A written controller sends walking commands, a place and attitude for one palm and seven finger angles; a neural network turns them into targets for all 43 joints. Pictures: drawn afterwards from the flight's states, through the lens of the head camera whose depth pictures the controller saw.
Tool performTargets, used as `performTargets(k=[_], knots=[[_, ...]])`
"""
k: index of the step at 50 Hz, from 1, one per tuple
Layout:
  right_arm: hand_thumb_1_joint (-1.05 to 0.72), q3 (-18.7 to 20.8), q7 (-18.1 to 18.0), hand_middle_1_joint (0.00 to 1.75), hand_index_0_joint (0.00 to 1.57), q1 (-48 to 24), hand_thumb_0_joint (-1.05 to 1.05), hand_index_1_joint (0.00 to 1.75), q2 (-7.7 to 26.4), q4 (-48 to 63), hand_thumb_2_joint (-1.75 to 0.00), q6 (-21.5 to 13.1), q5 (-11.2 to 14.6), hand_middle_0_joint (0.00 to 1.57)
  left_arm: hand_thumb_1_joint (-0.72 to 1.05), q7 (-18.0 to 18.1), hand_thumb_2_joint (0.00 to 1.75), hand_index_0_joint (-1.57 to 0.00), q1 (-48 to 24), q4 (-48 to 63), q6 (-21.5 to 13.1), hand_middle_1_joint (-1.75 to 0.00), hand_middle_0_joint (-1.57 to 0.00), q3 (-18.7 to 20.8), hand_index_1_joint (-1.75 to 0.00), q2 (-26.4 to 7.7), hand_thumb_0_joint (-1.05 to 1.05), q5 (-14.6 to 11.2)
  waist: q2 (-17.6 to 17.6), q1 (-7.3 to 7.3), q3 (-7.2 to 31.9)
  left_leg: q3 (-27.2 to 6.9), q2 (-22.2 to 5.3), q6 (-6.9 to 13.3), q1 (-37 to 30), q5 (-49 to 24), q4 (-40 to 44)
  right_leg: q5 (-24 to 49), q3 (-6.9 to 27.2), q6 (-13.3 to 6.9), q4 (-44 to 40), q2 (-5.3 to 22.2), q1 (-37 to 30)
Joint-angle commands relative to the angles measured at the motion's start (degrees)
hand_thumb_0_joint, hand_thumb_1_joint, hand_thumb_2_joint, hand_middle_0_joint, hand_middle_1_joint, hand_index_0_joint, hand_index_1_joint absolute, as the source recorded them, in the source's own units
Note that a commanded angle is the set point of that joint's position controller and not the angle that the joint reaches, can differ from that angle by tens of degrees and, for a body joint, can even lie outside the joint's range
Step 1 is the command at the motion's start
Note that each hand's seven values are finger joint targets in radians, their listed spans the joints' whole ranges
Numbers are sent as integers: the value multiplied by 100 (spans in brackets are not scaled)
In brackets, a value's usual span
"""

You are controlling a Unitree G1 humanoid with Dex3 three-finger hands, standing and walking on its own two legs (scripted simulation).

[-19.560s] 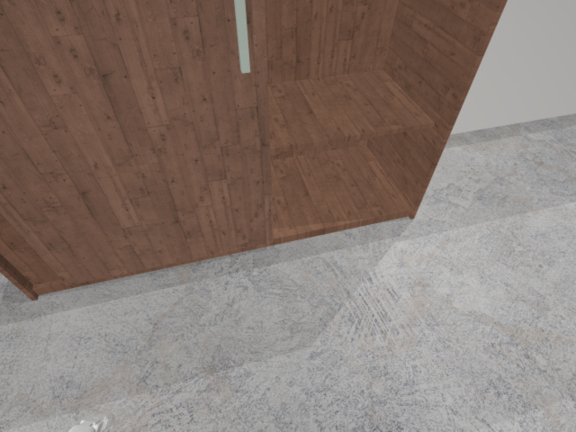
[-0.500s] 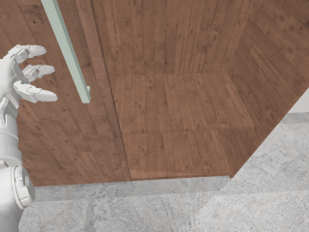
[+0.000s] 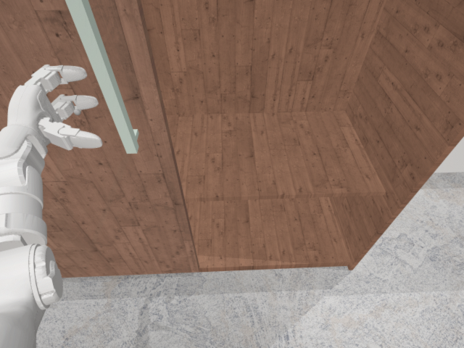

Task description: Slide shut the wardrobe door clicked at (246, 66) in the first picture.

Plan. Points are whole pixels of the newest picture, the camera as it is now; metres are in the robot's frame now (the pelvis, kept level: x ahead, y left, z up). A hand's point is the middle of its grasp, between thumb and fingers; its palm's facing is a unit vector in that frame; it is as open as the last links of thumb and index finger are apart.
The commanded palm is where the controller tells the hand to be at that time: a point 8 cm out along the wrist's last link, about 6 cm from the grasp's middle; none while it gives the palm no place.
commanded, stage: feel for the door with the fingertips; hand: left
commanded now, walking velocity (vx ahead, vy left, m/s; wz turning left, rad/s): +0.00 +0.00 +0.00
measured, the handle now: (112, 80) +0.51 +0.20 +0.21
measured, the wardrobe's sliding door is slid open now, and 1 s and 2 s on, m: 0.67 0.67 0.67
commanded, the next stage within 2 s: slide the fingers in behind the handle in 0.76 s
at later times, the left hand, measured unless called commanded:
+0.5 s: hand (91, 107) +0.45 +0.23 +0.20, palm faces +0.07 -1.00 -0.02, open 13.9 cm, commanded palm +0.43 +0.28 +0.19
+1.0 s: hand (90, 101) +0.46 +0.23 +0.20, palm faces +0.05 -1.00 -0.01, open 13.5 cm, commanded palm +0.45 +0.28 +0.19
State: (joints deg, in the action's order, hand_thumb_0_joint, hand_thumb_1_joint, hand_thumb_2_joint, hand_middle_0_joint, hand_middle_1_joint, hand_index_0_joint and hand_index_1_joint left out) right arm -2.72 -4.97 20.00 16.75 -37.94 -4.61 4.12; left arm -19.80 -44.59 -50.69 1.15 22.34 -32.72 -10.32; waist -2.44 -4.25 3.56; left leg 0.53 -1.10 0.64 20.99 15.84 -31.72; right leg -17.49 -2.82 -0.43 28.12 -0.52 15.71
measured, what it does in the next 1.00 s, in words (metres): stands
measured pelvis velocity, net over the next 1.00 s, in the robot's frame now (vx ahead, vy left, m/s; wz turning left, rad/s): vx -0.01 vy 0.00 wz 0.00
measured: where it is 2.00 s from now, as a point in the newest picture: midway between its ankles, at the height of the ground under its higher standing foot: outside the picture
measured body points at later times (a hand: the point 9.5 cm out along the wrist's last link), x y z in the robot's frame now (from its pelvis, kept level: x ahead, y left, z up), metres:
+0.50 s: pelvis +0.00 -0.01 +0.00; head +0.02 -0.01 +0.45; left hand +0.44 +0.28 +0.20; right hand +0.07 -0.27 -0.11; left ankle +0.00 +0.11 -0.73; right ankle -0.04 -0.11 -0.73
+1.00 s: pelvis -0.01 +0.00 +0.00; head +0.03 +0.00 +0.45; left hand +0.46 +0.28 +0.21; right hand +0.04 -0.27 -0.12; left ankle +0.00 +0.11 -0.73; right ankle -0.04 -0.11 -0.73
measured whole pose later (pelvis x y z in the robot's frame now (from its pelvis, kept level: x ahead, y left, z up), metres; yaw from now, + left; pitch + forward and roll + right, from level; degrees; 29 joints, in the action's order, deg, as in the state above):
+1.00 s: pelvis -0.01 +0.00 +0.00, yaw +0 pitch +7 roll -1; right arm -2.5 -4.3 21.5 16.2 -40.1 -4.9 3.3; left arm -17.6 -53.9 -60.8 -1.6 21.6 -33.1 -7.6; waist -1.9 -5.6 3.5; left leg 0.5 -1.1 0.9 24.0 15.7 -32.9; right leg -17.2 -2.8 -0.2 29.2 -0.5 18.7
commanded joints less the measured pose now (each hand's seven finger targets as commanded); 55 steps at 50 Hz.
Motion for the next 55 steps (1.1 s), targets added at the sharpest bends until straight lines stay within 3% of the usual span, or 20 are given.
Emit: performTargets(k=[1, 3, 5, 11, 12, 15, 17, 19, 22, 25, 28, 29, 32, 34, 36, 38, 45, 48, 49, 55], knots=[[-90, 351, -54, 30, 20, -22, 0, 30, 853, 615, -90, -300, -3, 20, -50, 53, 30, -30, -2814, 1347, -304, -120, -30, 15, -120, -1256, 0, -99, -350, -91, 1552, -224, 70, 187, -1531, -1675, 182, 1882, 92, -80, -345, -53, 233], [-90, 369, -43, 30, 20, 14, 0, 30, 858, 598, -90, -299, -20, 20, -50, 141, 30, -30, -2737, 1506, -340, -120, -30, 187, -120, -1398, 0, -106, -236, -37, 1784, -243, 70, 183, -1604, -1878, 154, 2043, 81, -93, -309, -67, 68], [-90, 364, -33, 30, 20, -11, 0, 30, 828, 581, -90, -314, -21, 20, -50, 204, 30, -30, -2854, 1587, -345, -120, -30, 45, -120, -1189, 0, -116, -194, -74, 1735, -240, 63, 180, -1633, -1882, 171, 2051, 69, -79, -315, -68, 102], [-90, 373, 15, 30, 20, -120, 0, 30, 776, 636, -90, -322, -29, 20, -50, 472, 30, -30, -2540, 1819, -283, -120, -30, 170, -120, -1147, 0, -56, -166, 56, 1744, -163, 76, 190, -1552, -1982, 202, 2252, 88, -76, -289, -63, -131], [-90, 372, 12, 30, 20, -80, 0, 30, 812, 596, -90, -288, -42, 20, -50, 528, 30, -30, -2360, 1677, -265, -120, -30, 401, -120, -1428, 0, -26, 61, 112, 1703, -151, 67, 207, -1412, -1973, 191, 2295, 82, -82, -293, -58, -251], [-90, 350, -15, 30, 20, -79, 0, 30, 815, 620, -90, -246, -37, 20, -50, 568, 30, -30, -2658, 1578, -229, -120, -30, 433, -120, -1598, 0, 62, 55, 31, 1564, -86, 96, 221, -1225, -1740, 238, 2257, 128, -40, -299, -42, -244], [-90, 350, -15, 30, 20, -74, 0, 30, 787, 632, -90, -236, -41, 20, -50, 540, 30, -30, -2791, 1666, -296, -120, -30, 338, -120, -1566, 0, 122, -310, 9, 1622, -64, 102, 219, -1360, -1853, 176, 2298, 163, -69, -289, -32, -189], [-90, 353, -30, 30, 20, -11, 0, 30, 808, 594, -90, -234, -32, 20, -50, 475, 30, -30, -2878, 1418, -343, -120, -30, 372, -120, -1633, 0, 87, -16, -60, 1625, -87, 91, 227, -1323, -1734, 184, 2259, 165, -45, -308, -60, -186], [-90, 363, -47, 30, 20, 37, 0, 30, 814, 545, -90, -251, -25, 20, -50, 313, 30, -30, -3027, 1212, -422, -120, -30, 238, -120, -1531, 0, 63, -215, -111, 1656, -59, 102, 229, -1383, -1784, 114, 2311, 191, -56, -303, -44, -116], [-90, 359, -52, 30, 20, 140, 0, 30, 860, 459, -90, -245, -17, 20, -50, 177, 30, -30, -3122, 796, -429, -120, -30, 207, -120, -1552, 0, 22, -64, -175, 1579, -93, 102, 223, -1294, -1704, 114, 2273, 171, -36, -306, -45, -10], [-90, 388, -37, 30, 20, 195, 0, 30, 873, 464, -90, -243, -24, 20, -50, 109, 30, -30, -3106, 846, -465, -120, -30, 190, -120, -1559, 0, 32, -155, -159, 1766, -97, 96, 224, -1412, -1890, 70, 2383, 158, -42, -269, -44, -16], [-90, 385, -25, 30, 20, 192, 0, 30, 857, 465, -90, -244, -25, 20, -50, 90, 30, -30, -3173, 886, -480, -120, -30, 79, -120, -1430, 0, 30, -308, -165, 1751, -103, 104, 211, -1454, -1940, 65, 2385, 161, -50, -267, -42, 27], [-90, 407, -13, 30, 20, 206, 0, 30, 858, 428, -90, -247, -35, 20, -50, 115, 30, -30, -3162, 971, -503, -120, -30, -17, -120, -1231, 0, -37, -283, -164, 1740, -148, 77, 197, -1547, -2069, 55, 2321, 110, -73, -277, -59, 121], [-90, 422, -12, 30, 20, 234, 0, 30, 888, 410, -90, -239, -38, 20, -50, 183, 30, -30, -3025, 862, -463, -120, -30, 177, -120, -1367, 0, -46, -108, -127, 1743, -171, 57, 193, -1512, -1989, 86, 2241, 100, -59, -273, -74, 128], [-90, 399, -11, 30, 20, 240, 0, 30, 878, 374, -90, -235, -40, 20, -50, 265, 30, -30, -3369, 813, -450, -120, -30, 54, -120, -1302, 0, 21, -157, -210, 1499, -183, 66, 191, -1393, -1812, 125, 2052, 87, -51, -297, -70, 286], [-90, 413, -1, 30, 20, 302, 0, 30, 902, 358, -90, -241, -70, 20, -50, 369, 30, -30, -3424, 813, -490, -120, -30, 256, -120, -1560, 0, 102, -153, -166, 1681, -186, 70, 204, -1410, -1799, 113, 2011, 113, -56, -288, -69, 226], [-90, 381, -6, 30, 20, 431, 0, 30, 902, 276, -90, -254, -74, 20, -50, 331, 30, -30, -3764, 187, -565, -120, -30, 61, -120, -1457, 0, 210, -157, -302, 1433, -193, 60, 190, -1201, -1413, 131, 1637, 123, -40, -306, -66, 505], [-90, 375, 2, 30, 20, 488, 0, 30, 915, 287, -90, -253, -89, 20, -50, 309, 30, -30, -3797, 94, -653, -120, -30, 118, -120, -1581, 0, 245, -162, -294, 1546, -219, 47, 183, -1192, -1379, 116, 1576, 126, -47, -275, -65, 499], [-90, 381, 10, 30, 20, 468, 0, 30, 893, 316, -90, -261, -93, 20, -50, 291, 30, -30, -3683, 110, -670, -120, -30, 80, -120, -1480, 0, 242, -313, -252, 1618, -204, 53, 172, -1264, -1450, 101, 1611, 127, -56, -259, -65, 501], [-90, 389, 24, 30, 20, 431, 0, 30, 903, 374, -90, -282, -83, 20, -50, 314, 30, -30, -3561, 327, -703, -120, -30, 62, -120, -1346, 0, 156, -151, -226, 1612, -260, 17, 163, -1272, -1331, 159, 1442, 86, -52, -269, -86, 529]])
